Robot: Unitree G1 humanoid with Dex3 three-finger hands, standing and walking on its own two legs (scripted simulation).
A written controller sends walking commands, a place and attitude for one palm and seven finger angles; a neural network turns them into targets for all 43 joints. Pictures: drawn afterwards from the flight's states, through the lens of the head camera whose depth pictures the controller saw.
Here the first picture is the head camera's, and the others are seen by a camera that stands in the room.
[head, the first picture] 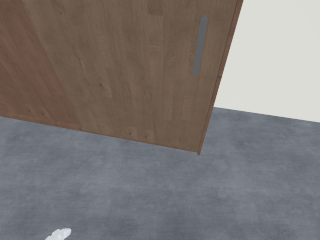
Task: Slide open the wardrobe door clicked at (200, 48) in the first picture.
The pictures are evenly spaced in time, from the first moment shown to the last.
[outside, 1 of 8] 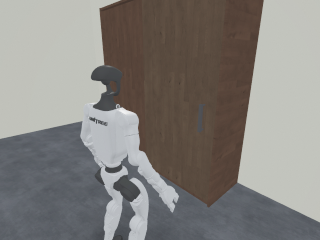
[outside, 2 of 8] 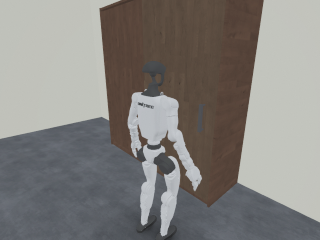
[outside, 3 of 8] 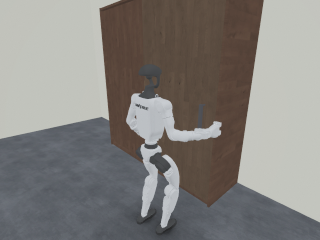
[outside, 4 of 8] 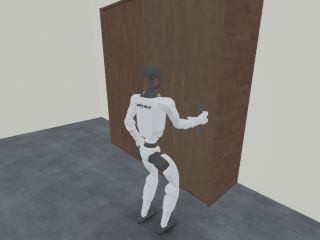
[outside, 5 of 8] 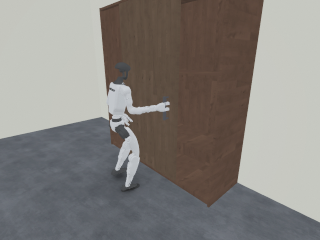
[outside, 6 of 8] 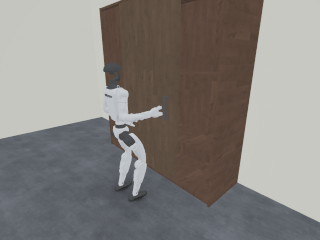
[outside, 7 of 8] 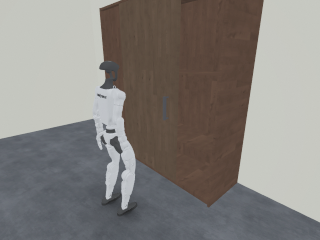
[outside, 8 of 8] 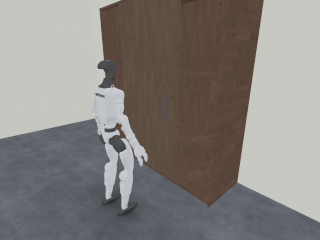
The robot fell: no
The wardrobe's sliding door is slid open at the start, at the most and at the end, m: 0.00 0.43 0.43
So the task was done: yes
